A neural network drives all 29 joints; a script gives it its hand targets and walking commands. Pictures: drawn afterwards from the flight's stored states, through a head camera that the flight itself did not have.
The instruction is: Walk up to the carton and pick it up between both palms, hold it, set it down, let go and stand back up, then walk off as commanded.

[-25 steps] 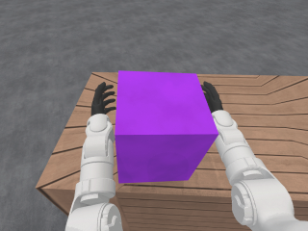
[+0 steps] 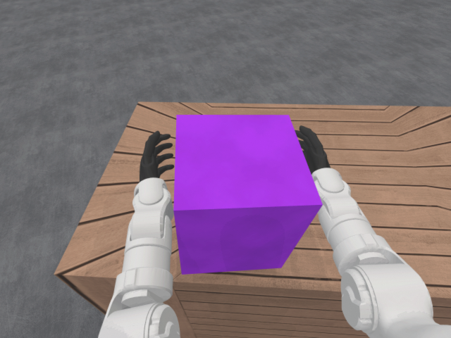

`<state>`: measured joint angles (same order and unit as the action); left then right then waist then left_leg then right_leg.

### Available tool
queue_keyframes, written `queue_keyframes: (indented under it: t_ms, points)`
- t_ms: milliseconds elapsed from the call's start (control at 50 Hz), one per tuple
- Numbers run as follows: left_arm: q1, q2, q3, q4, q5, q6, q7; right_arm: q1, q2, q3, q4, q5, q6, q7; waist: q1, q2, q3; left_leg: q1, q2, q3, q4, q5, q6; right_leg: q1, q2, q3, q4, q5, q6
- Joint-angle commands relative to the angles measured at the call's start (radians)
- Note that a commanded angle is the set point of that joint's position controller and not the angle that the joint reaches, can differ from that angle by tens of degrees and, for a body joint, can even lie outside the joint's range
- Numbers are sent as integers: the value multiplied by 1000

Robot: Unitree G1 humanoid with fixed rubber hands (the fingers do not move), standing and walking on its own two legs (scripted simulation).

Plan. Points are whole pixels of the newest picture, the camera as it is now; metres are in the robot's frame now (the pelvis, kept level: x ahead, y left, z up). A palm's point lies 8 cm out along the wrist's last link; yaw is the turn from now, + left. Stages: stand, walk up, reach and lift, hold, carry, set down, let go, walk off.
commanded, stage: set down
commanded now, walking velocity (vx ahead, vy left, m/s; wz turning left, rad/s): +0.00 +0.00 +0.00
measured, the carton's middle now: (233, 197) +0.37 +0.02 +0.04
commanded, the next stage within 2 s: none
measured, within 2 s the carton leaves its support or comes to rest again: rests again in 0.88 s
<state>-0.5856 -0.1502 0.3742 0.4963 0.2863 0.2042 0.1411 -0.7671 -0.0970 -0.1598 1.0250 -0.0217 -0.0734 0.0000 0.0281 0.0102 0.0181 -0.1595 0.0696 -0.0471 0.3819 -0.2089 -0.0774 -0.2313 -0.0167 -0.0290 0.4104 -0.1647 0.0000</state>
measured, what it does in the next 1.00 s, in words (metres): stands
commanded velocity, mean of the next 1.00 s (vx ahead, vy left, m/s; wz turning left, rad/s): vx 0.00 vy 0.00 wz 0.00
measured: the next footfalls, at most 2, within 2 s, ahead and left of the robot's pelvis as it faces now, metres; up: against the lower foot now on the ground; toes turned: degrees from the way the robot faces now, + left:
none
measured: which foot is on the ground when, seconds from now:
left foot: down 0.00-1.00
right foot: down 0.00-1.00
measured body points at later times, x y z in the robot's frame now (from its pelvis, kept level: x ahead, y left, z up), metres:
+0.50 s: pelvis +0.00 +0.00 +0.00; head +0.02 -0.01 +0.45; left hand +0.38 +0.16 +0.08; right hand +0.42 -0.14 +0.07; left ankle +0.00 +0.17 -0.74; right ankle +0.03 -0.12 -0.74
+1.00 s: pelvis +0.01 +0.00 +0.00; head +0.03 -0.01 +0.45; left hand +0.38 +0.16 +0.06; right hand +0.42 -0.14 +0.05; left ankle +0.00 +0.17 -0.74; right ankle +0.03 -0.12 -0.74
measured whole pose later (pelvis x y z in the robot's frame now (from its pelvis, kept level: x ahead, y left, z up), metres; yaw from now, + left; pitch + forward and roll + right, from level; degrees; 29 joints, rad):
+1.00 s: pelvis +0.01 +0.00 +0.00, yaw +0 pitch +1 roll +0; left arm -0.52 -0.17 0.40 0.64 0.29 -0.01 0.16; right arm -0.73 -0.09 -0.19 1.11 -0.11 -0.22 0.01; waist 0.04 0.02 0.04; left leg -0.18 0.07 -0.04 0.37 -0.21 -0.08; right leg -0.26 -0.01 -0.03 0.41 -0.17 -0.01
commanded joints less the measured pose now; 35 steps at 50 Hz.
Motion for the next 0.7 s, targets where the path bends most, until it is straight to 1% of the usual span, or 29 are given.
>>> queue_keyframes:
  t_ms: [0, 20, 40, 60, 100, 120, 140, 160, 180, 200, 220, 240, 260, 300, 340, 360, 380, 400, 420, 440, 460, 480, 520, 540, 580, 600, 620, 660, 680]
  points:
    - [-481, -488, -346, -13, -1, -64, -66, -544, 501, 175, -154, -35, -101, 130, 117, -21, -466, 40, -68, 155, -72, 329, 12, 104, 94, -89, -143, 108, -9]
    - [-467, -473, -329, 4, 2, -61, -68, -532, 490, 181, -145, -35, -86, 130, 104, -60, -445, 49, -64, 148, -76, 343, 20, 106, 100, -95, -149, 102, -3]
    - [-461, -508, -346, 1, -1, -74, -71, -550, 524, 209, -180, -19, -100, 126, 105, -54, -458, 41, -72, 149, -69, 347, 29, 87, 97, -78, -141, 110, 1]
    - [-464, -494, -345, 2, -2, -73, -73, -487, 492, 166, -114, -46, -90, 123, 84, -37, -417, 34, -69, 155, -86, 332, 18, 91, 100, -80, -153, 96, -1]
    - [-414, -548, -364, 29, 4, -84, -70, -510, 503, 160, -140, -44, -110, 140, 72, 8, -447, 60, -68, 142, -72, 333, 2, 51, 110, -94, -151, 85, -19]
    - [-392, -510, -323, 45, 16, -84, -71, -487, 490, 165, -117, -44, -105, 137, 97, -27, -422, 55, -68, 152, -76, 326, 8, 81, 103, -88, -156, 73, -19]
    - [-433, -512, -354, -2, -12, -96, -73, -507, 505, 164, -151, -56, -107, 132, 82, -62, -439, 67, -68, 152, -75, 346, 11, 54, 112, -89, -149, 86, -15]
    - [-421, -505, -336, 35, 9, -100, -70, -540, 481, 181, -175, -42, -118, 129, 100, -49, -432, 62, -67, 147, -66, 337, 20, 72, 105, -77, -152, 89, -13]
    - [-443, -517, -357, 1, -11, -111, -72, -518, 485, 179, -168, -55, -119, 129, 71, -63, -476, 81, -63, 142, -58, 374, 9, 84, 111, -84, -148, 117, -16]
    - [-484, -540, -410, -19, -41, -119, -64, -528, 479, 192, -166, -43, -137, 131, 63, -10, -513, 96, -56, 137, -44, 416, -11, 67, 112, -94, -135, 143, -25]
    - [-473, -528, -406, 9, -32, -134, -58, -541, 484, 204, -183, -35, -157, 127, 87, -1, -527, 72, -66, 146, -33, 417, -4, 58, 108, -85, -133, 170, -21]
    - [-475, -541, -410, 3, -39, -141, -61, -555, 507, 204, -208, -62, -164, 121, 85, -19, -566, 52, -64, 146, -30, 430, -4, 80, 109, -90, -127, 172, -15]
    - [-456, -527, -369, 61, -14, -146, -58, -556, 485, 187, -193, -69, -157, 127, 88, -11, -500, 34, -66, 145, -42, 375, 6, 64, 98, -80, -137, 128, -27]
    - [-501, -511, -367, 33, -10, -152, -61, -538, 522, 183, -161, -71, -147, 129, 106, -29, -480, -16, -76, 173, -75, 287, 22, 91, 92, -78, -133, 96, -3]
    - [-454, -532, -349, 41, 1, -166, -54, -508, 526, 184, -135, -62, -157, 133, 117, -26, -478, 21, -63, 160, -55, 355, 12, 77, 99, -77, -130, 130, -15]
    - [-447, -537, -367, 35, -7, -168, -56, -502, 512, 200, -144, -65, -163, 130, 103, -28, -498, 19, -66, 160, -52, 365, 7, 77, 106, -89, -127, 142, -15]
    - [-430, -491, -314, 87, 15, -161, -58, -512, 494, 199, -146, -73, -146, 129, 101, -73, -441, -14, -70, 154, -67, 282, 21, 111, 93, -76, -139, 104, -10]
    - [-384, -501, -281, 131, 36, -149, -67, -487, 504, 179, -127, -72, -137, 130, 127, -50, -386, -47, -67, 174, -97, 234, 37, 111, 89, -68, -145, 72, -3]
    - [-434, -498, -316, 74, 4, -160, -67, -496, 505, 183, -126, -81, -145, 133, 98, -72, -439, -29, -66, 168, -88, 253, 38, 100, 92, -82, -131, 90, 2]
    - [-415, -494, -316, 49, 6, -166, -68, -486, 491, 172, -117, -74, -145, 133, 106, -71, -421, -13, -57, 159, -93, 289, 34, 85, 100, -74, -137, 86, -5]
    - [-425, -521, -342, 37, 0, -179, -68, -485, 498, 159, -87, -74, -155, 135, 84, -42, -446, 7, -64, 165, -77, 314, 16, 71, 104, -87, -132, 105, -11]
    - [-416, -501, -314, 77, 21, -171, -70, -482, 505, 127, -90, -81, -152, 133, 104, 2, -423, -17, -71, 177, -84, 272, 11, 73, 97, -81, -142, 66, -20]
    - [-397, -565, -369, 57, -6, -192, -51, -500, 526, 189, -139, -47, -179, 129, 98, 2, -481, -4, -70, 154, -58, 324, 10, 71, 101, -80, -132, 125, -25]
    - [-419, -533, -361, 72, -3, -199, -51, -486, 496, 176, -146, -77, -171, 130, 90, -27, -467, -2, -59, 140, -64, 326, 13, 72, 98, -79, -142, 110, -28]
    - [-437, -515, -338, 74, -4, -203, -61, -471, 489, 150, -85, -88, -168, 132, 80, -18, -428, -16, -62, 150, -79, 266, 3, 74, 96, -87, -143, 75, -31]
    - [-404, -524, -349, 58, -2, -210, -63, -482, 515, 173, -135, -78, -183, 133, 101, -33, -469, 0, -68, 150, -64, 324, 9, 71, 101, -79, -144, 99, -26]
    - [-403, -543, -370, 71, -2, -202, -60, -492, 505, 171, -134, -78, -187, 127, 95, 2, -491, 4, -64, 150, -61, 356, 2, 66, 101, -88, -142, 134, -21]
    - [-407, -553, -374, 74, 5, -223, -52, -487, 501, 166, -120, -98, -201, 130, 75, -14, -513, 36, -60, 146, -37, 386, -9, 35, 109, -91, -137, 142, -28]
    - [-408, -534, -337, 82, 15, -236, -54, -464, 505, 153, -106, -105, -201, 122, 91, -24, -498, 24, -61, 162, -41, 386, 7, 51, 97, -73, -141, 143, -23]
